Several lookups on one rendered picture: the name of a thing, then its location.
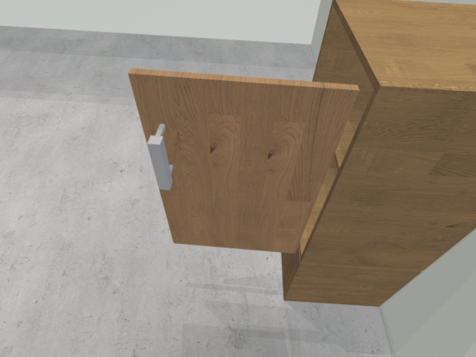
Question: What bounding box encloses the handle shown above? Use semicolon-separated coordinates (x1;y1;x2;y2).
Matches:
147;124;173;190

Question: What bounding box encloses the cupboard door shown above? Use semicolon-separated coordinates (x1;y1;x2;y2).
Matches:
128;68;359;254

